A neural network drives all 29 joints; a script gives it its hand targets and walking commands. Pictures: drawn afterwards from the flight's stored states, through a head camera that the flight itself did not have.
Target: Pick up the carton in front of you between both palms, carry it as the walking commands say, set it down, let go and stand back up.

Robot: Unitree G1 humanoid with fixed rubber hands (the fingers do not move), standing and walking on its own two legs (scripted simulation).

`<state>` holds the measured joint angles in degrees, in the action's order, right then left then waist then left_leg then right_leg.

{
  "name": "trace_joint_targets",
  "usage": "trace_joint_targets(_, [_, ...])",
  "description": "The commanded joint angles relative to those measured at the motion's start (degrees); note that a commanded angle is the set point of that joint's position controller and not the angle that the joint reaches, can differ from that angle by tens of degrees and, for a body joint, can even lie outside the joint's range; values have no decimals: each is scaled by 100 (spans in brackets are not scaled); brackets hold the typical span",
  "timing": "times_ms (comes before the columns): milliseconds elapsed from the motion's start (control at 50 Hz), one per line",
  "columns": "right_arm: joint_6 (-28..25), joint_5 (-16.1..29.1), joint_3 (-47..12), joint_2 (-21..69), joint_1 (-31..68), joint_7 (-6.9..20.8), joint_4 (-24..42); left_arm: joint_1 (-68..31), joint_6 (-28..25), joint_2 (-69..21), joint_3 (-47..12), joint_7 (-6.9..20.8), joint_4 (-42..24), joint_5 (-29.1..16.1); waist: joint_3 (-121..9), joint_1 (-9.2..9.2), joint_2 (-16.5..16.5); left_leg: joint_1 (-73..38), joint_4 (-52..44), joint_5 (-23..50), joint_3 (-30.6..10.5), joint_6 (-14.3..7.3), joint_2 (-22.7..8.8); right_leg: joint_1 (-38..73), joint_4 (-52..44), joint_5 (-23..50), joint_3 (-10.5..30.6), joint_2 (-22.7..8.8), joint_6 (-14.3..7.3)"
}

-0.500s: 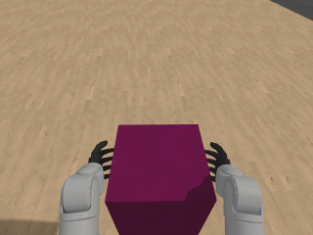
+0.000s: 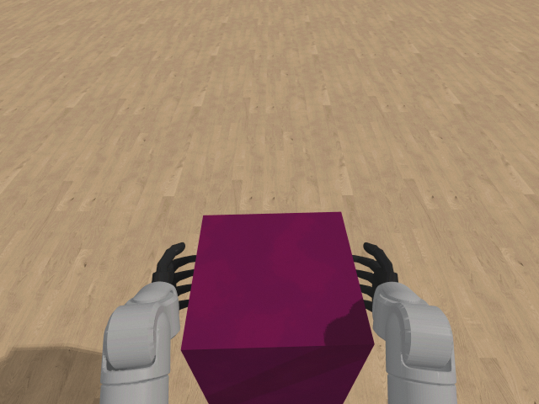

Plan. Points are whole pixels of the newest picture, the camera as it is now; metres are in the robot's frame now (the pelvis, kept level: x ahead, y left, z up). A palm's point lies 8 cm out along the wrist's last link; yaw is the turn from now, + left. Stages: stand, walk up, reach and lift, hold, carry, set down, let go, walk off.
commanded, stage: carry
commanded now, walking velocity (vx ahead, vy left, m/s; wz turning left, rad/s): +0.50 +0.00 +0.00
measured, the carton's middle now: (274, 314) +0.27 +0.01 -0.01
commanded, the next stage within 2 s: none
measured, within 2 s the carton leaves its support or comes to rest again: neither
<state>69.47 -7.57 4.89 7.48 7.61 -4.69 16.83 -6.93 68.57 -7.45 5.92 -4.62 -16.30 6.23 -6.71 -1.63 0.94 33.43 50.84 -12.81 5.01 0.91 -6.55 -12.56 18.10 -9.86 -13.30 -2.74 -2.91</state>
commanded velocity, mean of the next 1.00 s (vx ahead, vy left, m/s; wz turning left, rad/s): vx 0.49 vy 0.00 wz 0.00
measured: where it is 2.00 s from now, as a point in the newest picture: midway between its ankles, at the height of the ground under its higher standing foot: (280, 256)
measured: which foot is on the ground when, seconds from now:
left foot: up 0.00-0.20, down 0.22-0.74, up 0.76-1.00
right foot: down 0.00-0.26, up 0.28-0.70, down 0.72-1.00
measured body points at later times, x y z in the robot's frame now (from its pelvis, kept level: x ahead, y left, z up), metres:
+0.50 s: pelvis +0.32 +0.05 +0.00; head +0.33 +0.07 +0.45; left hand +0.61 +0.18 +0.07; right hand +0.59 -0.12 +0.07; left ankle +0.30 +0.13 -0.75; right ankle +0.37 -0.11 -0.68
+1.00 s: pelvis +0.65 -0.02 +0.00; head +0.67 -0.04 +0.45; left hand +0.92 +0.14 +0.07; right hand +0.93 -0.17 +0.06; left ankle +0.72 +0.14 -0.69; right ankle +0.62 -0.09 -0.75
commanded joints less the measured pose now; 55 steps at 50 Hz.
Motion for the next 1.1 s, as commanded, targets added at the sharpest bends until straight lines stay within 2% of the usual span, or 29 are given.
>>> trace_joint_targets(0, [-168,2287,-4053,5431,2602,1283,581,-2820,-52,-5321,-4148,1563,-737,-2566,-1073,94,-783,207,-1082,527,170,64,-44,1229,-1103,-81,1102,-1348,-439])
trace_joint_targets(80, [-18,2311,-4025,5066,2507,1286,738,-2586,67,-4952,-4047,1490,-811,-2421,-771,61,-873,10,-1923,1040,467,-31,149,1468,-953,598,717,-1215,-346])
trace_joint_targets(140, [126,2354,-3969,4815,2532,1340,673,-2509,186,-4741,-3961,1436,-674,-2282,-537,52,-964,-231,-2301,1037,595,-142,183,1669,-650,965,590,-1209,-235])
trace_joint_targets(180, [194,2371,-3894,4730,2534,1379,555,-2593,253,-4677,-3952,1413,-589,-2254,-622,123,-840,-1115,-2662,744,945,-220,405,1465,173,1404,292,-1067,-89])
trace_joint_targets(200, [215,2374,-3825,4692,2477,1397,442,-2633,282,-4664,-3962,1400,-559,-2240,-923,193,-572,-2246,-2607,399,1087,-254,585,954,1095,1728,20,-846,51])
trace_joint_targets(220, [229,2344,-3750,4646,2405,1409,343,-2700,312,-4591,-3964,1392,-538,-2217,-1266,331,43,-3381,-2838,-241,-44,-349,-197,38,2444,944,-45,-680,262])
trace_joint_targets(240, [186,2250,-3652,4610,2435,1432,124,-2946,378,-4655,-4033,1383,-679,-2303,-1694,366,1626,-4581,-3496,-908,-2705,-1134,-1565,-1694,4128,-304,77,63,566])
trace_joint_targets(260, [158,2321,-3682,4801,2438,1444,76,-3062,368,-4748,-4087,1400,-633,-2321,-1520,334,1826,-4882,-3843,64,-3433,-1388,-1814,-2816,4994,-1838,683,261,480])
trace_joint_targets(280, [122,2392,-3728,4996,2581,1459,217,-3086,313,-4952,-4106,1420,-551,-2353,-1541,309,1311,-4765,-3618,855,-2829,-1313,-1706,-2993,5458,-1811,1089,-73,314])
trace_joint_targets(320, [12,2507,-3862,5409,2821,1496,403,-3131,166,-5310,-4150,1438,-582,-2390,-1548,265,277,-4119,-3533,1324,-1869,-963,-1473,-2820,5149,-1157,1328,-483,182])
trace_joint_targets(340, [-47,2568,-3925,5538,2918,1513,482,-3112,95,-5399,-4195,1425,-619,-2362,-1538,227,265,-3790,-3681,1118,-1475,-794,-1358,-2574,4761,-866,1328,-551,188])
trace_joint_targets(360, [-90,2595,-3955,5581,2972,1523,545,-3103,43,-5550,-4231,1405,-611,-2351,-1559,213,428,-3646,-3806,972,-1160,-735,-1252,-2440,4513,-622,1207,-504,221])
trace_joint_targets(400, [-134,2649,-4009,5563,2882,1548,664,-2941,-49,-5614,-4258,1350,-679,-2320,-1475,211,630,-3559,-4026,764,-758,-763,-1116,-2450,4002,-331,1024,-469,312])
trace_joint_targets(500, [-104,2656,-3988,5195,2610,1550,884,-2679,-34,-5348,-4233,1247,-927,-2207,-1021,238,646,-3788,-4124,1445,-77,-811,-841,-2587,2305,402,598,-382,429])
trace_joint_targets(600, [40,2383,-3840,4832,2278,1482,637,-2526,164,-4970,-4157,1314,-805,-2232,-494,274,763,-3907,-3997,2165,311,-666,-747,-2123,1191,931,215,-141,229])
trace_joint_targets(640, [80,2334,-3829,4793,2330,1470,556,-2585,219,-4897,-4105,1362,-717,-2254,-436,253,824,-3960,-3634,2729,456,-558,-744,-1637,939,840,101,-69,132])
trace_joint_targets(660, [96,2326,-3837,4786,2399,1467,532,-2570,235,-4886,-4067,1384,-646,-2253,-576,198,814,-3865,-3130,3154,616,-467,-678,-1040,824,659,-91,90,116])
trace_joint_targets(680, [112,2327,-3854,4778,2439,1463,513,-2524,239,-4905,-4018,1402,-542,-2245,-863,113,602,-3545,-2213,3345,916,-311,-457,-43,627,381,-367,356,111])
trace_joint_targets(700, [124,2326,-3862,4738,2517,1463,512,-2454,236,-4924,-3967,1422,-454,-2228,-1236,-10,189,-2701,-1038,2479,921,-153,-309,1172,665,-17,159,-40,111])
trace_joint_targets(720, [167,2401,-3967,4826,2710,1460,624,-2510,184,-4818,-3884,1454,-268,-2165,-1792,-11,-1284,-988,802,1100,730,148,279,2541,181,-978,2887,-1617,-655])
trace_joint_targets(740, [151,2405,-3990,4826,2759,1476,616,-2390,137,-5033,-3896,1471,-142,-2205,-1747,-28,-1978,231,1804,-1339,191,155,799,2893,-593,-354,4369,-2148,-1043])
trace_joint_targets(760, [87,2418,-4049,5064,2816,1484,499,-2535,94,-5183,-3935,1494,-287,-2287,-1625,41,-1490,561,2399,-1382,-329,-41,414,2771,-418,364,3743,-2103,-999])
trace_joint_targets(780, [9,2449,-4060,5231,2859,1496,551,-2645,35,-5420,-3996,1512,-345,-2367,-1670,41,-986,581,2439,-1171,-459,-169,186,2468,-272,855,3216,-1938,-874])
trace_joint_targets(800, [-60,2471,-4110,5442,2907,1497,520,-2789,-26,-5598,-4032,1522,-438,-2404,-1518,61,-466,464,2029,-803,-530,-210,-26,1996,-298,1070,2696,-1804,-669])
trace_joint_targets(840, [-180,2477,-4155,5672,2852,1467,552,-2893,-115,-5750,-4128,1538,-592,-2481,-1526,96,-581,85,1352,-304,-415,-175,-125,1510,-567,634,2005,-1601,-398])
trace_joint_targets(880, [-274,2415,-4191,5743,2629,1410,551,-2750,-164,-5741,-4154,1570,-661,-2509,-1458,90,-739,72,826,-58,-244,-89,-84,1412,-805,321,1623,-1475,-402])
trace_joint_targets(940, [-330,2314,-4206,5657,2400,1338,627,-2549,-189,-5568,-4176,1601,-752,-2519,-1170,98,-798,397,-152,309,32,57,-76,1604,-996,530,1267,-1370,-499])
trace_joint_targets(980, [-312,2313,-4205,5522,2368,1313,747,-2502,-170,-5396,-4171,1592,-872,-2508,-967,89,-770,447,-815,598,192,88,-29,1725,-963,898,1029,-1248,-481])
trace_joint_targets(1080, [-86,2382,-4146,5037,2367,1310,944,-2302,6,-4899,-4017,1492,-956,-2338,-580,53,-968,-167,-2015,1357,681,-27,408,1815,-371,3372,295,-1007,-197])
